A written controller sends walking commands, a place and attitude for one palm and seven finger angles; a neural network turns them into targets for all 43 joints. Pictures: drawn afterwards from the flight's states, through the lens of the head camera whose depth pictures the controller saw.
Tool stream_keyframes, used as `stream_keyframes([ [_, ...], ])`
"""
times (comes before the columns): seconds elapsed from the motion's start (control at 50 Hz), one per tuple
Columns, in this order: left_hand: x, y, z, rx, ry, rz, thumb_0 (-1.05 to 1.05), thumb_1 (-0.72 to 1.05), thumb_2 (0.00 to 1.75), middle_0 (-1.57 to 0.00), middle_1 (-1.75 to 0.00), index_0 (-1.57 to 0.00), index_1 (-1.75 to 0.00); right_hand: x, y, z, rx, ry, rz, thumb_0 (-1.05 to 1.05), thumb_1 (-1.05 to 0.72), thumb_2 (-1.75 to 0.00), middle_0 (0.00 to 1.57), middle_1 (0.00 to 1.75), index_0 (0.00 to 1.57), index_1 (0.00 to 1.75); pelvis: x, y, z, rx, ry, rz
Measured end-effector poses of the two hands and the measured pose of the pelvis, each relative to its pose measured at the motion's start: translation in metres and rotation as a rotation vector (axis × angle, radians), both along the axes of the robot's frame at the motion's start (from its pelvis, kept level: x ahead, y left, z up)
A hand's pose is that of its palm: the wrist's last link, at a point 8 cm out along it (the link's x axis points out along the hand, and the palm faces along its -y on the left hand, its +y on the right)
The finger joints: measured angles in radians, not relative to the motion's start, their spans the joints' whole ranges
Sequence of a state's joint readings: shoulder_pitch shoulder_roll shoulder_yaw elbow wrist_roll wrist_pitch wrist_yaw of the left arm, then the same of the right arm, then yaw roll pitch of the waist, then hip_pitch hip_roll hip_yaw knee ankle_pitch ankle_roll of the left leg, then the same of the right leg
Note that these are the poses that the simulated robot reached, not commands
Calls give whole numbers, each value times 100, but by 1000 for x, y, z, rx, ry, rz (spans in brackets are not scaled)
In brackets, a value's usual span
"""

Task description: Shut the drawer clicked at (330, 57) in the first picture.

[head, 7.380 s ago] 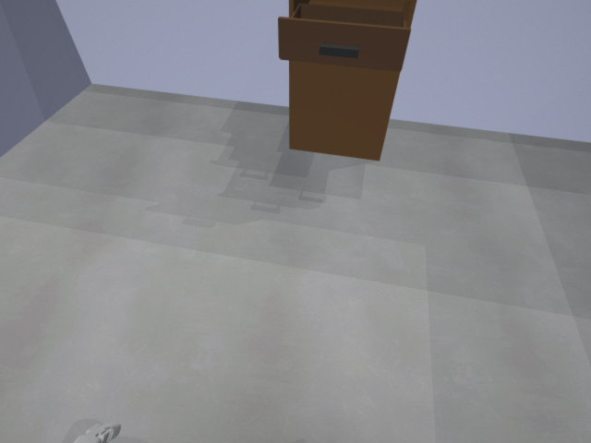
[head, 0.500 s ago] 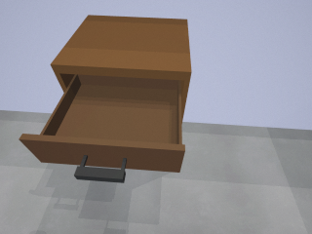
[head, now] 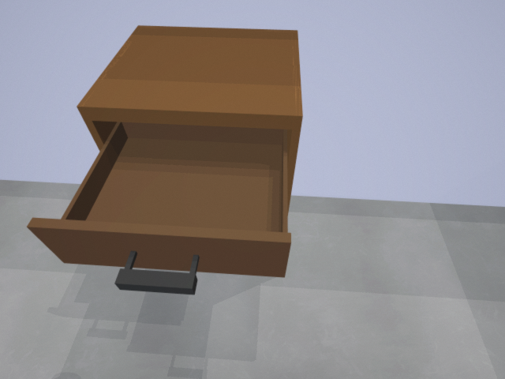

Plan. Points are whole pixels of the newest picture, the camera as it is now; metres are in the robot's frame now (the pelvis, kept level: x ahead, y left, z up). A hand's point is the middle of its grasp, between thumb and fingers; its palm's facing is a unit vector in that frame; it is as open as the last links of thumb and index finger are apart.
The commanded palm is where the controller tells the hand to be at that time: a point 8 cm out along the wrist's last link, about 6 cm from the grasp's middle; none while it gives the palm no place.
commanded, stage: look again from close up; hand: left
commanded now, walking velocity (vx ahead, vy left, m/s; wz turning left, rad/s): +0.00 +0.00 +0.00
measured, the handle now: (160, 269) +0.30 +0.20 -0.05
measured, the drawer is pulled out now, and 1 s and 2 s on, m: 0.30 0.30 0.30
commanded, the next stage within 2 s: raise the hand and make a fist in 0.26 s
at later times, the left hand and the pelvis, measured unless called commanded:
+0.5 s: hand out of the picture +0.13 +0.16 -0.07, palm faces +0.26 -0.95 -0.14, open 7.3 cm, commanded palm +0.08 +0.21 -0.06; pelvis -0.03 -0.03 -0.01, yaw +2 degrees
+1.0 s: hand out of the picture +0.12 +0.15 -0.02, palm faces -0.01 -1.00 -0.06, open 4.8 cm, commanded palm +0.10 +0.21 -0.02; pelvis -0.07 -0.05 -0.09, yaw +3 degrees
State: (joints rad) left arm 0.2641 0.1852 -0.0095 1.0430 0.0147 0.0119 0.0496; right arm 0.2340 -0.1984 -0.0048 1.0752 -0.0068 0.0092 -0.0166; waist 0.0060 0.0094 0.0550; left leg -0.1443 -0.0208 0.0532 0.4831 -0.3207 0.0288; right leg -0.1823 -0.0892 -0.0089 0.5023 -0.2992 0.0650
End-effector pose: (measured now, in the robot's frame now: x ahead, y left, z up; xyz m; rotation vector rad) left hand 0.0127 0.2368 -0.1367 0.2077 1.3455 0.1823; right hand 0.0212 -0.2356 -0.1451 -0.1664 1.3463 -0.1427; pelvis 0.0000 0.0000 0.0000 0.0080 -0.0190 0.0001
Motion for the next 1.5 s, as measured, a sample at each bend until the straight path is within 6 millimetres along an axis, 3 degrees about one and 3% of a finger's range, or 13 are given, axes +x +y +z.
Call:
stream_keyframes([
  [0.38, -18, -30, 1, -12, 7, -2, 1, 90, 90, -21, -30, -20, -30, -33, -7, -6, 40, 41, -22, 0, -91, -90, 20, 29, 20, 30, -15, -21, 1, -2, 4, -4],
  [0.42, 8, -29, 18, -21, -184, 78, 1, 90, 90, -21, -30, -20, -30, -25, -12, 1, 10, -54, -20, 1, -92, -90, 20, 30, 20, 30, -18, -22, 0, 1, 7, -2],
  [0.52, 99, -31, 104, -15, -857, 83, 2, 90, 90, -24, -34, -24, -34, 25, -33, 21, -55, -414, 11, 1, -92, -90, 20, 30, 20, 30, -30, -28, -8, 0, 42, 38],
  [0.6, 130, -36, 141, -83, -1250, -44, 1, 90, 90, -29, -39, -29, -40, 75, -50, 41, -82, -670, 63, 1, -92, -90, 20, 30, 20, 30, -43, -36, -27, 4, 117, 23],
  [0.7, 105, -46, 118, -189, -1356, -231, 1, 90, 90, -38, -49, -37, -49, 128, -62, 60, -105, -907, 148, 1, -91, -90, 20, 30, 20, 30, -58, -44, -60, 7, 181, 17],
  [0.76, 78, -42, 95, -210, -1280, -176, 1, 90, 90, -44, -55, -43, -55, 147, -59, 63, -116, -981, 190, 1, -91, -90, 20, 30, 20, 30, -62, -46, -74, 0, 199, 28],
  [0.82, 59, -35, 90, -157, -1265, -110, 1, 90, 90, -50, -61, -49, -61, 156, -49, 58, -109, -998, 224, 1, -91, -90, 20, 29, 20, 30, -64, -47, -83, -17, 204, 42],
  [0.9, 60, -30, 105, -99, -1347, -136, 2, 89, 90, -58, -70, -57, -70, 150, -29, 35, -65, -941, 254, 1, -91, -90, 20, 30, 20, 30, -67, -48, -90, -42, 207, 59],
  [1.02, 95, -31, 117, -175, -1317, -237, 2, 89, 90, -69, -83, -69, -83, 113, -5, 2, 17, -791, 194, 1, -91, -90, 20, 30, 20, 30, -69, -44, -85, -55, 207, 60],
  [1.12, 108, -27, 125, -190, -1245, -210, 2, 90, 90, -79, -93, -79, -94, 81, -5, -2, 18, -705, 105, 1, -91, -90, 21, 30, 21, 30, -63, -36, -73, -45, 208, 44],
  [1.2, 105, -23, 133, -162, -1253, -187, 2, 90, 90, -87, -102, -87, -102, 70, -14, 3, -20, -673, 81, 1, -90, -90, 21, 30, 21, 30, -57, -30, -67, -40, 209, 37],
  [1.36, 93, -25, 138, -159, -1271, -187, 2, 90, 90, -103, -119, -103, -120, 94, -24, 21, -90, -720, 120, 1, -91, -90, 20, 30, 20, 30, -48, -19, -67, -47, 208, 41],
  [1.5, 93, -24, 151, -151, -1315, -185, 2, 90, 90, -117, -135, -117, -135, 134, -4, 39, -56, -817, 160, 1, -91, -90, 20, 30, 20, 30, -41, -15, -65, -55, 198, 46],
])
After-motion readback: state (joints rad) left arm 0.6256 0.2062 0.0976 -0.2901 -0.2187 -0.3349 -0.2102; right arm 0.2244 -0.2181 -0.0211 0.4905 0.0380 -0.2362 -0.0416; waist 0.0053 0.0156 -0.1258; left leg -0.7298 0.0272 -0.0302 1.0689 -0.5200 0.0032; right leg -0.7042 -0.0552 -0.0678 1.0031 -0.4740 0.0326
